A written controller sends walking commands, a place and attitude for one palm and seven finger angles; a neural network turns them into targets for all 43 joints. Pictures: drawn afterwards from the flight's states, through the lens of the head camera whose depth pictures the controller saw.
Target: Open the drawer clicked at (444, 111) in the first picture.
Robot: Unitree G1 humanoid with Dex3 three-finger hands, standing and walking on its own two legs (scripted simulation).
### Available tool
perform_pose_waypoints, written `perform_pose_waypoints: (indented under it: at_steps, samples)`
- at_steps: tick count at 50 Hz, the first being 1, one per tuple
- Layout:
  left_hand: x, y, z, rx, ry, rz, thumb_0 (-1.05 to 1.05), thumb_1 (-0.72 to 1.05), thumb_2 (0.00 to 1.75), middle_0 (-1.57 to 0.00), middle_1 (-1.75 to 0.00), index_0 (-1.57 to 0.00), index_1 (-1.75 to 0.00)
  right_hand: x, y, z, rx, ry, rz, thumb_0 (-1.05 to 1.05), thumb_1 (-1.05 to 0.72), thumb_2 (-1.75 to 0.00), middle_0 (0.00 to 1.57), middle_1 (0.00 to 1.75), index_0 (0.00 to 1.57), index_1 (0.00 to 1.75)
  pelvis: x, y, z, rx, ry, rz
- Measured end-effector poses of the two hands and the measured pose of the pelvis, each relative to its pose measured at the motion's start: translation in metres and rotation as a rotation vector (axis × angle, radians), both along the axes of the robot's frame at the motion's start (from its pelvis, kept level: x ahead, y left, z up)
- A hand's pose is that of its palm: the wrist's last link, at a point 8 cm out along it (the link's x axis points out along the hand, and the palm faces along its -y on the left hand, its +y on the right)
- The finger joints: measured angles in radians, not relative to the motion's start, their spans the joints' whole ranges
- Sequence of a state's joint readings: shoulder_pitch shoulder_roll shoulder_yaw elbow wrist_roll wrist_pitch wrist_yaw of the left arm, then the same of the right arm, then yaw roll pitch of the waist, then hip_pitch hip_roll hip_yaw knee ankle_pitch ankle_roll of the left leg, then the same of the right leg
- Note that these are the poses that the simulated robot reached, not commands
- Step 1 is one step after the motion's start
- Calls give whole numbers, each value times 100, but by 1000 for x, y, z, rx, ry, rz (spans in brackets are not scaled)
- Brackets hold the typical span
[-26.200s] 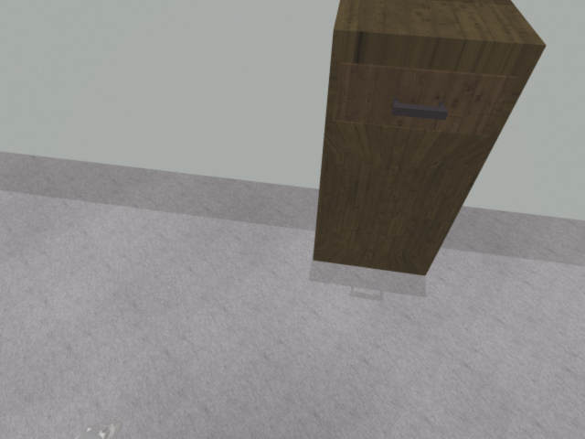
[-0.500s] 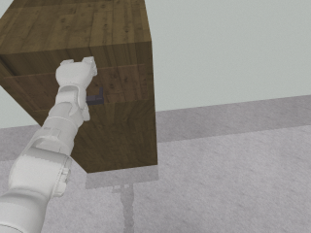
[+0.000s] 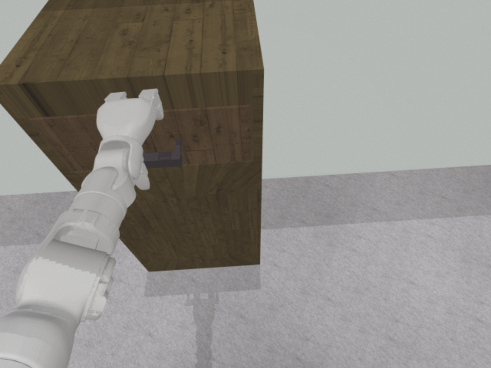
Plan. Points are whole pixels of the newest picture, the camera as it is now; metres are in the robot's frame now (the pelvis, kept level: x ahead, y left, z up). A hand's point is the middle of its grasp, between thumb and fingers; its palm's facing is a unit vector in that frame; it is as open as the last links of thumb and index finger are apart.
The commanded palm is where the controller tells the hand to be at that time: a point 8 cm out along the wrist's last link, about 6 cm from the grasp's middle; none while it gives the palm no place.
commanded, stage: move the hooked fingers above the handle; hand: left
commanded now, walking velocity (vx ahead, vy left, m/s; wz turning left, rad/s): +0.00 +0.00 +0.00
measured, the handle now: (150, 153) +0.53 +0.18 +0.01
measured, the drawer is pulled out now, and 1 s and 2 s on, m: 0.00 0.00 0.00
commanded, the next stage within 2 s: none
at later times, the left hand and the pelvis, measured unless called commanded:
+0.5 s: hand (128, 143) +0.49 +0.20 +0.08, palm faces +0.06 +0.00 -1.00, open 13.5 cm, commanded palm +0.46 +0.20 +0.13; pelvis +0.00 +0.00 +0.00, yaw +1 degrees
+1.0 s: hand (157, 147) +0.49 +0.15 +0.07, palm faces +0.08 -0.02 -1.00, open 13.5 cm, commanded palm +0.46 +0.20 +0.13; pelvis +0.00 +0.00 +0.00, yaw -1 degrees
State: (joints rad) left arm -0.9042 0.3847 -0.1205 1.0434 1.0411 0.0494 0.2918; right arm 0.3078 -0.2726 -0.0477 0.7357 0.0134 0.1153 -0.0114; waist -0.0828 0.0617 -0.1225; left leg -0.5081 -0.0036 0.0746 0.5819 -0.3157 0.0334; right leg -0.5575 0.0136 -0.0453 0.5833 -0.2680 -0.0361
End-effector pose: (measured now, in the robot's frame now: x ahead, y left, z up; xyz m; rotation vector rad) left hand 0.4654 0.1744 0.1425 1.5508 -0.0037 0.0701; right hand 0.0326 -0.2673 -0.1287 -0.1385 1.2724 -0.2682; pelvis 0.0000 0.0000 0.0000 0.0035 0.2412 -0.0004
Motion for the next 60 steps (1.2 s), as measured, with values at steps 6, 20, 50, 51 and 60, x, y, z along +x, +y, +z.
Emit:
perform_pose_waypoints:
  at_steps: [6,20,50,51,60]
  samples:
    - [-5,5,-6,3,100,29,0,-49,30,-35,-123,-34,-125,18,15,3,29,-74,-8,1,-90,-89,20,30,20,30,-1,0,2,4,-24,-17]
    - [-17,22,-19,9,-5,-79,0,-49,30,-33,-120,-32,-120,18,1,5,-42,-30,49,1,-90,-89,20,30,20,30,-3,2,-2,-2,-4,21]
    - [-1,-23,-23,2,-38,-101,0,-49,30,-44,-126,-36,-124,0,10,-7,11,2,-9,1,-90,-89,20,30,20,30,-3,2,-3,5,16,-18]
    - [0,-24,-21,2,-31,-84,0,-49,30,-44,-126,-37,-125,0,10,-7,16,2,-14,1,-90,-89,20,30,20,30,-3,1,-2,5,12,-20]
    - [-4,-2,-2,-1,50,59,0,-49,30,-37,-122,-38,-124,13,2,3,3,-70,-42,1,-90,-89,20,30,20,30,-2,-8,5,12,-33,-33]
